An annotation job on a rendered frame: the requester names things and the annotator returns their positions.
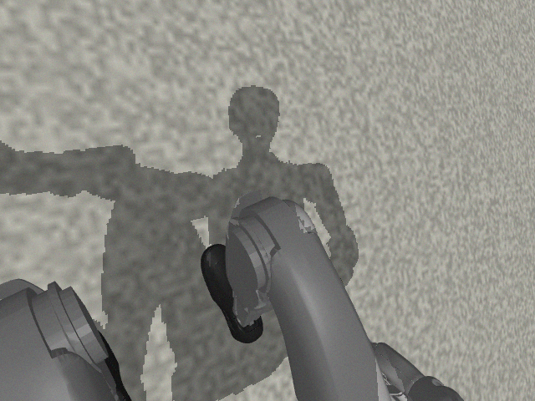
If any right robot hand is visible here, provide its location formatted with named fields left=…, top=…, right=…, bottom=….
left=369, top=339, right=425, bottom=401

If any right robot arm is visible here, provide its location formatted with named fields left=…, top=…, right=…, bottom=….
left=407, top=376, right=464, bottom=401

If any left robot foot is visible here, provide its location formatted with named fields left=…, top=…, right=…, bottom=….
left=97, top=329, right=132, bottom=401

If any right robot foot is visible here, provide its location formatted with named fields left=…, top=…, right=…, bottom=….
left=201, top=244, right=263, bottom=343

